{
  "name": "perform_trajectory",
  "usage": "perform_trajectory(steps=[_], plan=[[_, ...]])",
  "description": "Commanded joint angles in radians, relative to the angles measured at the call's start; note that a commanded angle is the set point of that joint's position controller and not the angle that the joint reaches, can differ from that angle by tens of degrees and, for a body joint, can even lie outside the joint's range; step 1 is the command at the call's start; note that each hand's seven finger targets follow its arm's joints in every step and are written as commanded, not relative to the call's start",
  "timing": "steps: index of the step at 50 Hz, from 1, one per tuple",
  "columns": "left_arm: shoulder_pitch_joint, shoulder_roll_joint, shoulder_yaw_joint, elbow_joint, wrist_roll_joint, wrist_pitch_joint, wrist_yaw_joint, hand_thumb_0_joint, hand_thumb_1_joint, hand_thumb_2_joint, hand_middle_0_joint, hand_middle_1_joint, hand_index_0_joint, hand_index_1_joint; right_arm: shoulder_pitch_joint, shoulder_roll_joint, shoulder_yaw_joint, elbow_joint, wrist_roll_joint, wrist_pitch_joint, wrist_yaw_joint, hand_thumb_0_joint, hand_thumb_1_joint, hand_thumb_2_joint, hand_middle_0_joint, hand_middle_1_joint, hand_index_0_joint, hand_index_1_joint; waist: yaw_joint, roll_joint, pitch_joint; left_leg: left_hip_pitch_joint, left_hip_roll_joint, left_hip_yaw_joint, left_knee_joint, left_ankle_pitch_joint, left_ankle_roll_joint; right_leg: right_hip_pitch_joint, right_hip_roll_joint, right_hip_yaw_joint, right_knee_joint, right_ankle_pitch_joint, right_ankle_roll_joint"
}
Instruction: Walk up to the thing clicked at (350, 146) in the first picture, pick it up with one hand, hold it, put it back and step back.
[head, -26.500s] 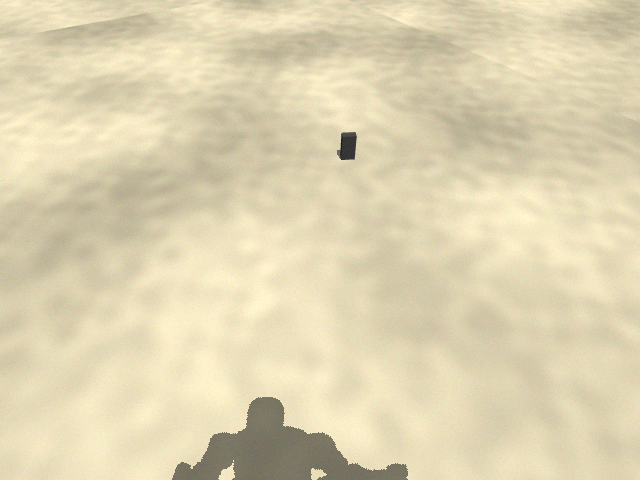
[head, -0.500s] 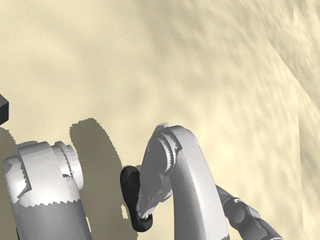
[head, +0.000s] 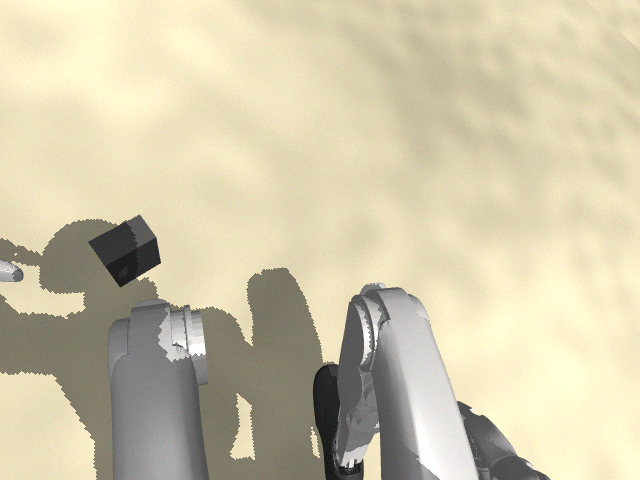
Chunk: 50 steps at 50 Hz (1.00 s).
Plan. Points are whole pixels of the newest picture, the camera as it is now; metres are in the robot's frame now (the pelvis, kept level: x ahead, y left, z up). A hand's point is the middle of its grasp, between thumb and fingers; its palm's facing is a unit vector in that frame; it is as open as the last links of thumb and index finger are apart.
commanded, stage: home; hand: left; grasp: from the side
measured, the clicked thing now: (129, 253) +0.43 +0.23 -0.26
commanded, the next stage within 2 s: none
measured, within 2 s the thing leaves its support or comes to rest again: neither
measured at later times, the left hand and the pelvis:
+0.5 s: hand out of the picture +0.28 +0.30 +0.11, palm faces +0.25 -0.86 -0.44, open 17.4 cm; pelvis +0.03 -0.02 +0.20, yaw +8 degrees
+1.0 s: hand out of the picture +0.24 +0.23 +0.30, palm faces +0.27 -0.91 -0.32, open 17.6 cm; pelvis +0.09 +0.00 +0.37, yaw +10 degrees
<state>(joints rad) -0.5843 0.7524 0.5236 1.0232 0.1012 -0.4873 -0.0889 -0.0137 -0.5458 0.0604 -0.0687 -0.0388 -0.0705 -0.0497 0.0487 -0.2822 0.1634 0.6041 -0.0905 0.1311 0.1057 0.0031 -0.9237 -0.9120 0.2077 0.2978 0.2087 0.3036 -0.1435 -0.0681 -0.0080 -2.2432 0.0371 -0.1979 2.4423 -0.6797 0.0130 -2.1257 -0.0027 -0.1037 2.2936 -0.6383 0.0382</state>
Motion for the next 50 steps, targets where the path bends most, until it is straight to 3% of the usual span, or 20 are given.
perform_trajectory(steps=[1,3,5,9,10,12,13,15,18,19,20,22,25,29,30,33,34,38,47,50], plan=[[-0.082,0.228,0.02,-0.337,-0.012,0.067,0.042,0.0,-0.525,0.072,-0.054,-0.06,-0.053,-0.06,0.116,-0.261,-0.175,-0.07,0.037,0.013,-0.026,0.0,-0.896,-0.902,0.201,0.301,0.201,0.301,0.062,0.42,-0.703,0.581,0.0,0.09,-0.451,0.125,-0.013,0.213,0.035,-0.044,-0.227,0.106,-0.085],[-0.004,0.125,-0.029,-0.382,-0.021,0.131,0.046,0.0,-0.524,0.072,-0.054,-0.06,-0.054,-0.06,0.133,-0.244,-0.209,-0.078,0.058,0.015,-0.034,0.0,-0.896,-0.902,0.201,0.301,0.201,0.301,0.058,0.347,-0.73,0.598,-0.002,0.099,-0.485,0.107,-0.004,0.255,0.034,-0.029,-0.288,0.1,-0.081],[0.06,0.091,-0.058,-0.477,-0.03,0.19,0.061,0.0,-0.512,0.079,-0.056,-0.062,-0.055,-0.063,0.14,-0.237,-0.23,-0.1,0.081,0.013,-0.046,0.0,-0.896,-0.902,0.201,0.301,0.201,0.301,0.062,0.28,-0.726,0.594,-0.005,0.104,-0.542,0.034,0.007,0.296,0.034,-0.017,-0.367,0.045,-0.076],[0.168,0.058,-0.092,-0.684,-0.048,0.287,0.094,0.0,-0.536,0.065,-0.053,-0.058,-0.052,-0.058,0.132,-0.223,-0.252,-0.141,0.113,0.01,-0.076,0.0,-0.896,-0.902,0.201,0.301,0.201,0.301,0.083,0.234,-0.757,0.671,-0.005,0.105,-0.657,-0.026,0.012,0.399,0.028,0.008,-0.479,0.002,-0.07],[0.189,0.087,-0.073,-0.747,-0.05,0.306,0.107,0.0,-0.537,0.065,-0.053,-0.057,-0.052,-0.058,0.132,-0.21,-0.25,-0.148,0.118,0.009,-0.086,0.0,-0.896,-0.902,0.201,0.301,0.201,0.301,0.095,0.225,-0.774,0.683,-0.004,0.112,-0.676,-0.015,0.013,0.456,0.027,0.017,-0.504,0.007,-0.067],[0.311,0.026,-0.102,-0.687,-0.052,0.355,0.123,0.0,-0.582,0.038,-0.047,-0.049,-0.046,-0.05,0.118,-0.191,-0.248,-0.169,0.127,0.001,-0.108,0.0,-0.896,-0.902,0.201,0.301,0.201,0.301,0.095,0.181,-0.738,0.724,-0.003,0.123,-0.714,0.008,0.016,0.51,0.023,0.033,-0.564,0.023,-0.066],[0.25,0.062,-0.088,-0.805,-0.055,0.361,0.135,0.0,-0.564,0.048,-0.049,-0.052,-0.048,-0.052,0.124,-0.185,-0.25,-0.173,0.128,-0.003,-0.119,0.0,-0.896,-0.902,0.201,0.301,0.201,0.301,0.098,0.202,-0.761,0.757,-0.003,0.129,-0.736,0.018,0.016,0.549,0.02,0.042,-0.591,0.03,-0.066],[0.294,0.035,-0.103,-0.821,-0.061,0.392,0.152,0.0,-0.554,0.053,-0.049,-0.053,-0.049,-0.053,0.124,-0.166,-0.247,-0.187,0.134,-0.015,-0.143,0.0,-0.896,-0.902,0.201,0.301,0.201,0.301,0.098,0.189,-0.764,0.803,-0.009,0.15,-0.777,0.045,0.019,0.648,0.017,0.064,-0.663,0.046,-0.063],[0.375,-0.019,-0.132,-0.821,-0.068,0.432,0.177,0.0,-0.556,0.052,-0.049,-0.052,-0.048,-0.053,0.113,-0.137,-0.24,-0.189,0.135,-0.04,-0.173,0.0,-0.896,-0.902,0.201,0.301,0.201,0.301,0.101,0.163,-0.693,0.849,-0.012,0.171,-0.841,0.061,0.02,0.741,0.012,0.087,-0.762,0.041,-0.059],[0.42,-0.088,-0.177,-0.753,-0.069,0.449,0.179,0.0,-0.552,0.055,-0.05,-0.053,-0.049,-0.054,0.102,-0.129,-0.238,-0.191,0.136,-0.051,-0.18,0.0,-0.896,-0.902,0.201,0.301,0.201,0.301,0.081,0.146,-0.642,0.857,-0.011,0.173,-0.863,0.066,0.022,0.761,0.01,0.09,-0.793,0.045,-0.056],[0.414,-0.099,-0.184,-0.786,-0.073,0.457,0.186,0.0,-0.537,0.063,-0.051,-0.056,-0.05,-0.056,0.109,-0.122,-0.235,-0.193,0.136,-0.06,-0.188,0.0,-0.896,-0.902,0.201,0.301,0.201,0.301,0.083,0.144,-0.636,0.876,-0.014,0.176,-0.89,0.071,0.022,0.802,0.008,0.09,-0.824,0.048,-0.056],[0.462,-0.114,-0.194,-0.782,-0.075,0.48,0.198,0.0,-0.593,0.031,-0.045,-0.046,-0.044,-0.047,0.112,-0.117,-0.234,-0.193,0.138,-0.077,-0.201,0.0,-0.896,-0.902,0.201,0.301,0.201,0.301,0.1,0.147,-0.634,0.958,-0.015,0.184,-0.934,0.126,0.019,0.864,0.006,0.094,-0.878,0.1,-0.057],[0.511,-0.199,-0.264,-0.781,-0.084,0.515,0.21,0.0,-0.557,0.051,-0.049,-0.052,-0.048,-0.053,0.131,-0.11,-0.228,-0.197,0.139,-0.101,-0.217,0.0,-0.896,-0.902,0.201,0.301,0.201,0.301,0.082,0.137,-0.595,1.07,-0.017,0.182,-1.018,0.193,0.016,0.949,0.004,0.082,-0.954,0.18,-0.057],[0.557,-0.202,-0.273,-0.83,-0.088,0.556,0.236,0.0,-0.562,0.049,-0.048,-0.051,-0.048,-0.052,0.145,-0.098,-0.218,-0.194,0.136,-0.125,-0.235,0.0,-0.896,-0.902,0.201,0.301,0.201,0.301,0.102,0.14,-0.573,1.2,-0.019,0.185,-1.121,0.28,0.012,1.09,-0.002,0.08,-1.051,0.259,-0.056],[0.614,-0.253,-0.309,-0.791,-0.087,0.572,0.239,0.0,-0.582,0.037,-0.046,-0.048,-0.045,-0.048,0.143,-0.09,-0.212,-0.194,0.132,-0.133,-0.239,0.0,-0.896,-0.902,0.201,0.301,0.201,0.301,0.092,0.131,-0.544,1.227,-0.018,0.184,-1.147,0.306,0.01,1.118,0.0,0.077,-1.075,0.286,-0.055],[0.643,-0.249,-0.311,-0.878,-0.095,0.603,0.262,0.0,-0.564,0.048,-0.048,-0.051,-0.047,-0.052,0.158,-0.081,-0.207,-0.2,0.135,-0.148,-0.254,0.0,-0.896,-0.902,0.201,0.301,0.201,0.301,0.111,0.145,-0.53,1.325,-0.02,0.189,-1.23,0.34,0.005,1.221,-0.003,0.075,-1.156,0.316,-0.054],[0.702,-0.304,-0.356,-0.832,-0.094,0.62,0.264,0.0,-0.595,0.03,-0.045,-0.046,-0.044,-0.046,0.153,-0.074,-0.202,-0.204,0.133,-0.153,-0.259,0.0,-0.896,-0.902,0.201,0.301,0.201,0.301,0.098,0.135,-0.49,1.342,-0.019,0.189,-1.258,0.344,0.004,1.241,-0.001,0.072,-1.182,0.323,-0.053],[0.761,-0.323,-0.377,-0.947,-0.101,0.659,0.283,0.0,-0.602,0.026,-0.044,-0.045,-0.043,-0.045,0.175,-0.068,-0.2,-0.219,0.132,-0.168,-0.278,0.0,-0.896,-0.902,0.201,0.301,0.201,0.301,0.11,0.172,-0.448,1.487,-0.015,0.183,-1.373,0.411,-0.01,1.342,0.005,0.058,-1.267,0.368,-0.054],[0.976,-0.431,-0.486,-1.16,-0.113,0.727,0.295,0.0,-0.602,0.025,-0.044,-0.046,-0.043,-0.046,0.181,-0.035,-0.182,-0.275,0.12,-0.212,-0.31,0.0,-0.897,-0.901,0.201,0.301,0.2,0.301,0.113,0.147,-0.28,1.622,-0.01,0.166,-1.572,0.388,-0.016,1.494,0.022,0.017,-1.429,0.348,-0.051],[1.008,-0.436,-0.492,-1.203,-0.113,0.734,0.289,0.0,-0.598,0.028,-0.044,-0.047,-0.044,-0.047,0.173,-0.032,-0.179,-0.287,0.119,-0.226,-0.314,0.0,-0.897,-0.901,0.2,0.301,0.2,0.301,0.112,0.126,-0.203,1.625,-0.013,0.167,-1.609,0.362,-0.013,1.507,0.026,0.01,-1.469,0.323,-0.048]])
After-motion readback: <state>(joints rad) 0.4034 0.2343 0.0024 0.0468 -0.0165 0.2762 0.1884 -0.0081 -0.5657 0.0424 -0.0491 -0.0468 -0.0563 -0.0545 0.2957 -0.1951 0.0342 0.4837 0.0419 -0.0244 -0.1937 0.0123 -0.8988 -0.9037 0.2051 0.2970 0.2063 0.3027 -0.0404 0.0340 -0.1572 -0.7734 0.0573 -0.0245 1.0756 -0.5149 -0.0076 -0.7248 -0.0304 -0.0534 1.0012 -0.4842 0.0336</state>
